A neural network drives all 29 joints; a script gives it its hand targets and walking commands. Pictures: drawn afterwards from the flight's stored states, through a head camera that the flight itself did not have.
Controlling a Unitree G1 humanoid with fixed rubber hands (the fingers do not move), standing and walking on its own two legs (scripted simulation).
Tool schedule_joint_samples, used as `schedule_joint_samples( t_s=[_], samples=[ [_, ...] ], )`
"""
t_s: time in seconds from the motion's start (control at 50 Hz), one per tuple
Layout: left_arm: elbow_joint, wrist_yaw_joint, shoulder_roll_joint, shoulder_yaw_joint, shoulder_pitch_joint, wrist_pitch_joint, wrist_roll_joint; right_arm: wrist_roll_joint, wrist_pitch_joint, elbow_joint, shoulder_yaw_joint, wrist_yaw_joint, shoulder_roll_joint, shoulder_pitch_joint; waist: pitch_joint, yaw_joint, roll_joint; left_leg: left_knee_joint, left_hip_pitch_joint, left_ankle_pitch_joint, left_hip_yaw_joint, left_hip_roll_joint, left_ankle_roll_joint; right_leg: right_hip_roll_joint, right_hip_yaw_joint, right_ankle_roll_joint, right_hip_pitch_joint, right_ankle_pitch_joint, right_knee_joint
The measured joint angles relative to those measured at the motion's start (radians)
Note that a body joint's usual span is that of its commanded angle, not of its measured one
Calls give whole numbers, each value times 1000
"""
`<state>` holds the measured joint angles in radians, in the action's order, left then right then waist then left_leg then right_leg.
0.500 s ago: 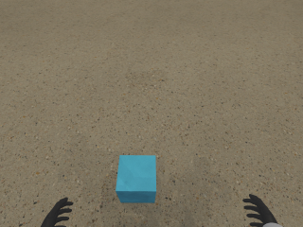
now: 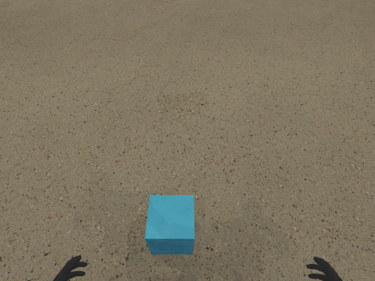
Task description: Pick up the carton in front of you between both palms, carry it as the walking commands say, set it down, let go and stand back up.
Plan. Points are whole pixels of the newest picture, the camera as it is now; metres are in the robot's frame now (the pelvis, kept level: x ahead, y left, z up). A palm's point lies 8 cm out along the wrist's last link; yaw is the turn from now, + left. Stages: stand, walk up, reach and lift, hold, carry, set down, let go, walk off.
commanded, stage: stand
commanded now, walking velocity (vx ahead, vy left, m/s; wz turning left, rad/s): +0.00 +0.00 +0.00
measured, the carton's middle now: (171, 225) +0.45 +0.09 -0.65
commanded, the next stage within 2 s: none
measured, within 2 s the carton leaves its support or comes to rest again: neither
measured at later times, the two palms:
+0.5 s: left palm out of the picture +0.07 +0.30 -0.11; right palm out of the picture +0.08 -0.30 -0.10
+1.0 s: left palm out of the picture +0.06 +0.31 -0.10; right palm out of the picture +0.08 -0.31 -0.10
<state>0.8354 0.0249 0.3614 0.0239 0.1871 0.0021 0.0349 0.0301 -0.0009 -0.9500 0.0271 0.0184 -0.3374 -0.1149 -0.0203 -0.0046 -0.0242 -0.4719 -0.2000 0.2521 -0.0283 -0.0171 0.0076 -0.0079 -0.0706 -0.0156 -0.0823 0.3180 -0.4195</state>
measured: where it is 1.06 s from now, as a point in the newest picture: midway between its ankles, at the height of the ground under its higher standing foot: outside the picture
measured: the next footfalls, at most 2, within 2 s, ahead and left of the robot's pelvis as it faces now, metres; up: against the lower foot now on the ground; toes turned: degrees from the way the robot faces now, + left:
none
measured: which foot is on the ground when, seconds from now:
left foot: down 0.00-1.00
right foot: down 0.00-1.00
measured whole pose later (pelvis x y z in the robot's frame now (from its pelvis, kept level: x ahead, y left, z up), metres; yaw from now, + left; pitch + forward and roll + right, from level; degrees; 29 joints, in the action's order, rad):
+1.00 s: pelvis -0.02 +0.00 +0.01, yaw +1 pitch -2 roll +0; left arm 1.02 0.01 0.39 0.01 0.14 -0.01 0.02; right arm 0.02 -0.01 -1.09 0.00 0.01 -0.38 -0.09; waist -0.03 0.00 -0.01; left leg -0.39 -0.18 0.17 -0.05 -0.02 0.00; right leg 0.00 -0.04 -0.01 -0.06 0.25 -0.34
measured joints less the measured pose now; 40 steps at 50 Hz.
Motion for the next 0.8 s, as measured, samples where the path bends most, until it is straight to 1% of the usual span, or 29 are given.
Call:
schedule_joint_samples(
  t_s=[0.4, 0.8],
  samples=[
    [117, -6, 14, -12, -15, -9, -4, -7, -3, -89, -14, -6, -19, 15, -3, 4, 5, 53, 17, -49, -10, -1, -2, 4, 12, -1, 17, -43, 48],
    [173, -9, 22, -18, -41, -12, -9, -12, -8, -130, -22, -7, -36, 25, -5, 4, 11, 79, 21, -72, -21, 0, -5, 5, 22, 0, 24, -63, 74]
  ],
)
